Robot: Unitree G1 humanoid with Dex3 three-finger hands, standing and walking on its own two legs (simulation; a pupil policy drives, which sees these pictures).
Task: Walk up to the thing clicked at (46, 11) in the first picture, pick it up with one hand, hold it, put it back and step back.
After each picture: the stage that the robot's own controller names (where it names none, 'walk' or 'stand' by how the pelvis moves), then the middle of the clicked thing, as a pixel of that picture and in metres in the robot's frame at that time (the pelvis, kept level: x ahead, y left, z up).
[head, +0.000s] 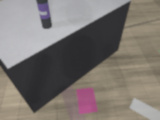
stand; (44, 10) +0.94 +0.30 -0.04
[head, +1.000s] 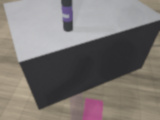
rise first; (67, 13) +0.92 +0.19 -0.03
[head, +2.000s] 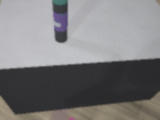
walk; (60, 20) +0.68 +0.18 -0.01
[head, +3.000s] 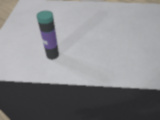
stand; (49, 37) +0.61 +0.22 -0.01
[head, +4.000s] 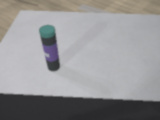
stand; (50, 50) +0.58 +0.20 -0.04
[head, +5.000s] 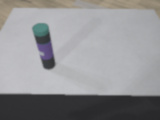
stand; (45, 48) +0.58 +0.22 -0.05
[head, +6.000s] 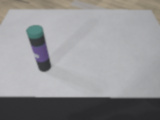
stand; (40, 50) +0.56 +0.24 -0.05
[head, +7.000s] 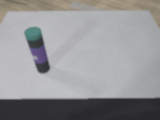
stand; (38, 52) +0.56 +0.25 -0.05
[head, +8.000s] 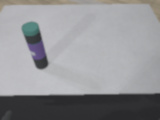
rise first; (36, 48) +0.56 +0.26 -0.05
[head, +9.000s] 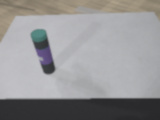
go down; (44, 53) +0.57 +0.25 -0.04
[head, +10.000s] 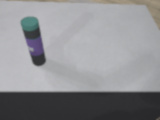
go down; (35, 43) +0.58 +0.23 -0.03
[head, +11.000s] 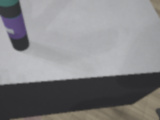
go down; (14, 23) +0.56 +0.24 +0.02
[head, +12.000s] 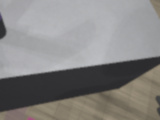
close in; out of the picture +0.55 +0.25 +0.05
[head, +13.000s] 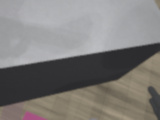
close; out of the picture +0.58 +0.24 +0.08
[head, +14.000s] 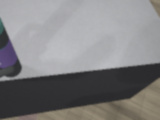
lift; (1, 51) +0.42 +0.23 +0.06
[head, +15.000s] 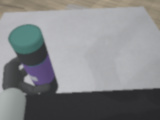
lift; (39, 67) +0.32 +0.14 +0.16
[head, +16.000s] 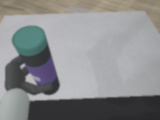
hold; (41, 67) +0.32 +0.14 +0.16
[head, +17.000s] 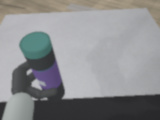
hold; (47, 72) +0.32 +0.13 +0.13
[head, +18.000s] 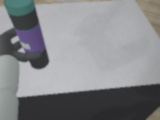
crouch; (31, 37) +0.43 +0.16 +0.15
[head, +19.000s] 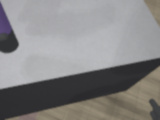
lower; out of the picture +0.51 +0.21 +0.09
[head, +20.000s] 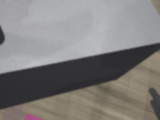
lower; out of the picture +0.53 +0.22 +0.06
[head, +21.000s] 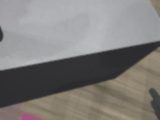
lower; out of the picture +0.53 +0.22 +0.07
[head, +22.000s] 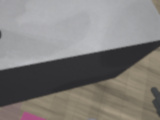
lower; out of the picture +0.53 +0.22 +0.07
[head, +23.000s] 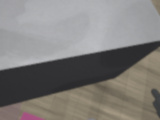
rest; out of the picture +0.54 +0.23 +0.07
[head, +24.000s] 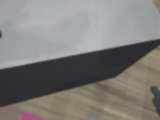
withdraw; out of the picture +0.54 +0.22 +0.08
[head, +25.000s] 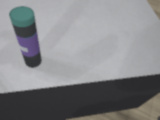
sink last; (28, 41) +0.50 +0.19 +0.02
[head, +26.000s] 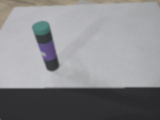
stand; (47, 48) +0.55 +0.22 +0.00
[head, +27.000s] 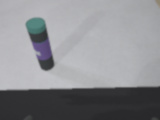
stand; (42, 47) +0.52 +0.21 +0.00
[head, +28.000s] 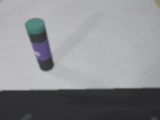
stand; (41, 47) +0.52 +0.21 +0.01
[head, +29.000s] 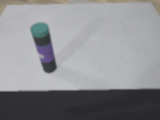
stand; (45, 50) +0.53 +0.20 -0.01
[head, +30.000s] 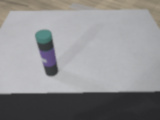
walk; (48, 55) +0.55 +0.20 -0.04
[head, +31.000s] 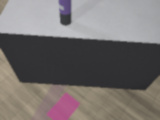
walk; (65, 4) +0.83 +0.15 -0.03
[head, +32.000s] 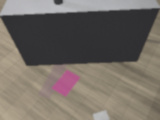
stand; out of the picture +1.11 +0.27 -0.02
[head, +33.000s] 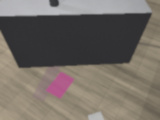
stand; out of the picture +1.11 +0.26 -0.04
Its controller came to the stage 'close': yes
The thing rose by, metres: 0.21
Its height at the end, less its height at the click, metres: +0.00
